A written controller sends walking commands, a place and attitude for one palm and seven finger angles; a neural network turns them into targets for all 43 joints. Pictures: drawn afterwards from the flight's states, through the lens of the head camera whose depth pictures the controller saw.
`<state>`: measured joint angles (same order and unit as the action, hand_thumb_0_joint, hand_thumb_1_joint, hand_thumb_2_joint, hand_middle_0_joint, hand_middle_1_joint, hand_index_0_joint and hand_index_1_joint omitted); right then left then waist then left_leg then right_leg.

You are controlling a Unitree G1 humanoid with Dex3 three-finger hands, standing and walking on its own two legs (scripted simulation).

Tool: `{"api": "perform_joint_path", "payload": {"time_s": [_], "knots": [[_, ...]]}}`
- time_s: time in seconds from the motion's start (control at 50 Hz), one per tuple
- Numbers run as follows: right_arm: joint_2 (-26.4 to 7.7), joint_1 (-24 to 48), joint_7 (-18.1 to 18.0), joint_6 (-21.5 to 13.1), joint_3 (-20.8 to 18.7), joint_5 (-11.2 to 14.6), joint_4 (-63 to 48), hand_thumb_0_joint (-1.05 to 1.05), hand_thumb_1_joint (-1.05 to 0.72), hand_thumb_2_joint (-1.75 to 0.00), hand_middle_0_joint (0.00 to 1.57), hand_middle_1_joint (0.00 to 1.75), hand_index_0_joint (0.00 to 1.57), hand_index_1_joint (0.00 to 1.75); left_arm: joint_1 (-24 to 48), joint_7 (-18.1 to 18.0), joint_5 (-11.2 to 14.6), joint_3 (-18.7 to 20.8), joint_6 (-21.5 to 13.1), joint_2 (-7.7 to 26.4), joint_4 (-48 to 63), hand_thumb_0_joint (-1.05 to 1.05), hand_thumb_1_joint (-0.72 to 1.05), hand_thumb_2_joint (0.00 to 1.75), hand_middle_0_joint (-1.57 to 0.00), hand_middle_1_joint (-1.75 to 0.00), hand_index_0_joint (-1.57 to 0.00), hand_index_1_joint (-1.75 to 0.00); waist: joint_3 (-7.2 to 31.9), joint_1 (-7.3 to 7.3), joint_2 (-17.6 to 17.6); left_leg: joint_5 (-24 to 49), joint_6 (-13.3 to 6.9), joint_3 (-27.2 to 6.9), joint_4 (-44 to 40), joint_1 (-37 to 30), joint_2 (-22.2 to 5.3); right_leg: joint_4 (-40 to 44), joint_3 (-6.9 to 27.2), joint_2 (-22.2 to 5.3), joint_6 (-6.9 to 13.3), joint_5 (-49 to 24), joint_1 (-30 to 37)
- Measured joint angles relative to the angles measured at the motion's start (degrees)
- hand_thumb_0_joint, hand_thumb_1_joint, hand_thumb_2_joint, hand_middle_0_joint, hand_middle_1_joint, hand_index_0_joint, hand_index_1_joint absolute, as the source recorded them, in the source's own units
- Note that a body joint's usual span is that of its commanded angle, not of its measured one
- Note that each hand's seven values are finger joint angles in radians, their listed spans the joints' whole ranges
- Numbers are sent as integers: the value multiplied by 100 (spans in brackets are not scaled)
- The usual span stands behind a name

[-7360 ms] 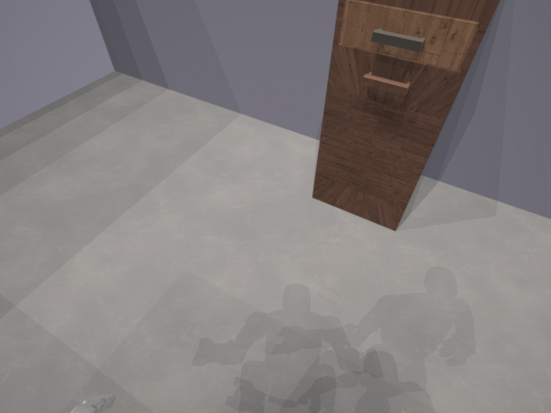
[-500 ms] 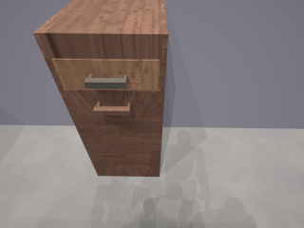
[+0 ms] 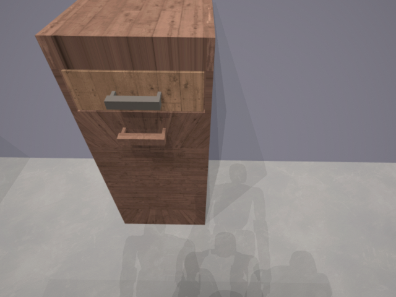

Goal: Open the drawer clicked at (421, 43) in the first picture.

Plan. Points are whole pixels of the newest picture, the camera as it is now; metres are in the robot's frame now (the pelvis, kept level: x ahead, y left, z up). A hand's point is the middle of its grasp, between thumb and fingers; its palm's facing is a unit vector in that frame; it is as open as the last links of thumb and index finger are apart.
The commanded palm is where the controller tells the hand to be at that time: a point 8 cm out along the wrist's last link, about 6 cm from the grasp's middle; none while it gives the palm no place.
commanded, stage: shuffle to correct the standing spot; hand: left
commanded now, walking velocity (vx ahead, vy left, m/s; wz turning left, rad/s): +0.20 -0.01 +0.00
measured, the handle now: (135, 98) +0.60 +0.22 +0.08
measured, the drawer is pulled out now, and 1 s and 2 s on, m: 0.00 0.00 0.00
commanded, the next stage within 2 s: come to a stop and stand still in 0.28 s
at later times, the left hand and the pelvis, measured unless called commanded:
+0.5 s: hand (129, 291) +0.17 +0.18 -0.17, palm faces +0.00 -0.97 -0.25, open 7.3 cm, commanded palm none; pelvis +0.11 -0.02 -0.01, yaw +0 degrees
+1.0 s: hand out of the picture +0.12 +0.17 -0.17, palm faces +0.11 -0.97 -0.20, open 7.3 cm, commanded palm none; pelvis +0.08 -0.02 +0.00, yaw +2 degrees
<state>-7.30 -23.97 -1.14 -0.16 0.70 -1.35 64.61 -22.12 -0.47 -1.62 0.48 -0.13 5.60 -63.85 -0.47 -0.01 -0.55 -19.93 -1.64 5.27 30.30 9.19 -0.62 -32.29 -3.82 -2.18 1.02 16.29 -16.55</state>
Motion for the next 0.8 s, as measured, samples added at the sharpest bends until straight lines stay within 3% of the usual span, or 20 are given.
{"api": "perform_joint_path", "payload": {"time_s": [0.06, 0.14, 0.2, 0.28, 0.34, 0.42, 0.48, 0.5, 0.56, 0.62, 0.68, 0.8], "knots": [[0, -14, -5, -46, -18, 7, -30, 1, -90, -90, 20, 30, 20, 30, -64, 10, 14, 42, -70, -17, 25, 1, 91, 90, -20, -30, -20, -29, -17, -13, 10, -190, 14, -41, 259, 79, -33, -131, -12, 28, 12, -107, -30], [-14, 54, 7, -84, -33, 16, -71, 1, -91, -90, 20, 30, 20, 30, -127, -14, 35, 100, -137, -57, 43, 1, 91, 90, -20, -30, -20, -29, 5, -34, -36, -435, -113, -118, 666, 301, -106, -249, -149, 99, -8, 143, -15], [49, 142, 5, -196, -18, 14, -110, 1, -91, -90, 20, 30, 20, 30, -194, -21, 35, 127, -96, -8, 0, 1, 91, 90, -20, -30, -20, -29, 54, -43, 188, -486, 12, -4, 505, 126, -20, -426, -22, 31, 36, 336, -33], [95, 91, -100, -473, -13, -30, -183, 1, -91, -90, 20, 30, 20, 30, -19, 31, -2, 112, -13, -6, -75, 1, 91, 90, -20, -30, -20, -29, 46, 110, 125, -460, -76, 85, 121, -219, -20, -1967, -88, 71, 154, 1095, -577], [152, -11, -124, -527, 25, -65, -158, 0, -91, -90, 20, 30, 20, 30, 342, 29, -57, 132, 23, 100, -8, 3, 93, 90, -20, -30, -20, -29, -95, 222, 8, -321, -31, 66, -316, -541, -49, -2409, -220, 37, 173, 1078, -991], [204, -162, -119, -476, 51, -65, -28, 0, -90, -90, 20, 30, 20, 30, 786, 108, 24, 234, 12, 384, 236, 5, 96, 90, -20, -30, -20, -29, -321, 256, -104, -251, 84, 83, -722, -867, -76, -1685, -372, -25, 191, 427, -1251], [174, -258, -122, -372, 53, -21, 114, 0, -90, -90, 20, 30, 20, 30, 1104, 113, 52, 243, -126, 463, 494, 4, 95, 90, -20, -30, -19, -29, -501, 212, -221, -444, 171, 55, -512, -944, -121, -643, -421, 62, 220, -278, -968], [181, -319, -111, -333, 49, 13, 156, 0, -90, -90, 20, 30, 20, 30, 1160, 98, 53, 233, -210, 503, 577, 4, 95, 90, -20, -30, -19, -29, -515, 195, -178, -566, 183, 31, -186, -862, -90, -283, -399, 34, 237, -889, -765], [67, -206, -104, -146, -21, 126, 203, 1, -90, -90, 21, 30, 20, 30, 1360, -20, 79, 200, -364, 445, 666, 2, 94, 90, -20, -30, -19, -29, -601, 156, -240, -1101, 126, -316, 1797, -45, -55, -489, -474, 15, 367, -423, -621], [-93, 189, -141, 42, -155, 158, 55, 1, -90, -90, 20, 30, 20, 30, 1444, -105, 73, 136, -265, 334, 726, 1, 93, 90, -20, -30, -19, -29, -631, 200, -202, -1263, 161, -388, 2833, 687, -20, -373, -509, -15, 391, -322, -472], [-180, 626, -102, 144, -247, 139, -181, 1, -91, -90, 20, 30, 20, 30, 1497, -144, 57, 133, -119, 229, 739, 1, 93, 90, -20, -30, -20, -29, -577, 218, -52, -966, 246, -316, 2855, 1180, -65, -87, -493, -38, 401, -529, -408], [-236, 1121, 13, 209, -325, 53, -567, 0, -91, -90, 20, 30, 19, 30, 1510, -114, -12, 211, 72, 303, 887, -1, 94, 89, -20, -30, -20, -30, -352, 13, 155, -454, 332, -243, 2345, 1429, -58, 285, -494, -33, 416, -849, -428]]}}
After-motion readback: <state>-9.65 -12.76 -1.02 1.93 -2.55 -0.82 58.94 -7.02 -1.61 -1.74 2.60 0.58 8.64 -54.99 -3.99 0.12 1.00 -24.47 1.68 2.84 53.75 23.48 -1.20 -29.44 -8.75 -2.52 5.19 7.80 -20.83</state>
